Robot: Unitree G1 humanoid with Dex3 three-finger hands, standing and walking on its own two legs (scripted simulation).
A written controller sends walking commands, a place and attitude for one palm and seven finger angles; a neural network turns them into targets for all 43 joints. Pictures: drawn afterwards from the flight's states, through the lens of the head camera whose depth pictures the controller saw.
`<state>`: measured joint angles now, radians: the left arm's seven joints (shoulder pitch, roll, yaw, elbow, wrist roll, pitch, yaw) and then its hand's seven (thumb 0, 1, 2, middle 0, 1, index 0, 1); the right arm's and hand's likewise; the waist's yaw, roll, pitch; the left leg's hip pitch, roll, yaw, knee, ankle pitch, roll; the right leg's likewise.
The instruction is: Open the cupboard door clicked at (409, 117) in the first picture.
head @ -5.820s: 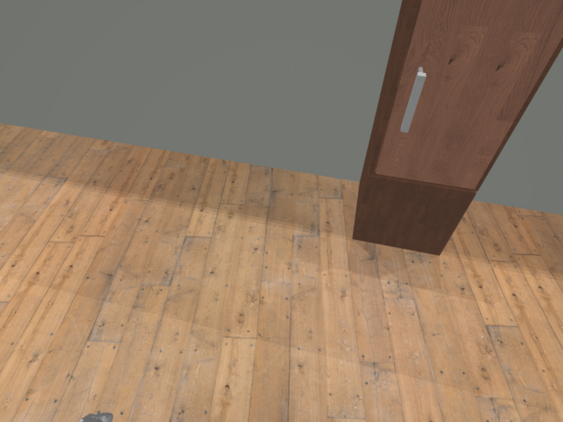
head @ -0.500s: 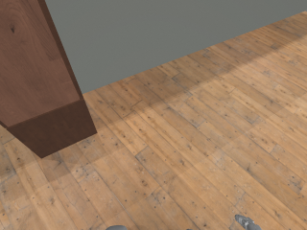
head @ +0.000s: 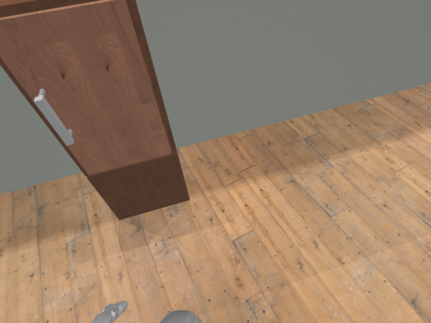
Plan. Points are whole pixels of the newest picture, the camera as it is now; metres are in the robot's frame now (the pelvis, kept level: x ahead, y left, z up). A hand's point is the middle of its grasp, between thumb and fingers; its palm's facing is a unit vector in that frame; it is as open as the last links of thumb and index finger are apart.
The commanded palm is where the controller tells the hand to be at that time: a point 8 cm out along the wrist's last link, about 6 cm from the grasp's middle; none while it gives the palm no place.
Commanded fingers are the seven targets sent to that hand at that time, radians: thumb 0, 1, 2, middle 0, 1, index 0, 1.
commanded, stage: turn to face it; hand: left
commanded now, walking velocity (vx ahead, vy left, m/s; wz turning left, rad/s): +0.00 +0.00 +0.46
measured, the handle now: (56, 118) +0.68 +0.52 -0.03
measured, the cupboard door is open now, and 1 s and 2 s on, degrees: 0 0 0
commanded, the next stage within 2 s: take the last steps up to it in 0.44 s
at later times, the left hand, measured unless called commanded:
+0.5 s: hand out of the picture -0.01 +0.27 -0.17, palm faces +0.26 -0.94 -0.23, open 7.4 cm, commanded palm none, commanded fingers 0.00 0.90 0.90 -0.20 -0.30 -0.20 -0.30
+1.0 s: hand out of the picture -0.05 +0.17 -0.15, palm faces +0.38 -0.90 -0.23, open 7.3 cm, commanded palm none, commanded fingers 0.00 0.90 0.90 -0.20 -0.30 -0.20 -0.30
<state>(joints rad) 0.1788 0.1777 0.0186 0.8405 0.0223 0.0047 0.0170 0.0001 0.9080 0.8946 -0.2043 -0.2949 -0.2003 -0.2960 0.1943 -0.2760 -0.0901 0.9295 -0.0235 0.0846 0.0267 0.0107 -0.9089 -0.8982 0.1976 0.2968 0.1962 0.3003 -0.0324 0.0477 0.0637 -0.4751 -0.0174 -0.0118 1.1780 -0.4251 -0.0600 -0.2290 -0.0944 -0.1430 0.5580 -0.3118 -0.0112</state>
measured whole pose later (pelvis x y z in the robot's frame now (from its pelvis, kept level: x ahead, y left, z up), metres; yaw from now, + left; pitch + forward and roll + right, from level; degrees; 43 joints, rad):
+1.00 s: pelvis +0.06 +0.02 +0.01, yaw +19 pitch -1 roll +2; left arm 0.45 0.12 0.02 1.09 0.02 -0.05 0.02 0.00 0.92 0.89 -0.20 -0.29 -0.20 -0.30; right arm 0.34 -0.21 -0.08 1.07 -0.03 0.04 0.03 0.01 -0.91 -0.90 0.20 0.30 0.19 0.30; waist 0.00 0.04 -0.01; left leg -0.56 0.06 0.01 1.06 -0.14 -0.03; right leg -0.01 -0.04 -0.14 0.31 -0.27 -0.02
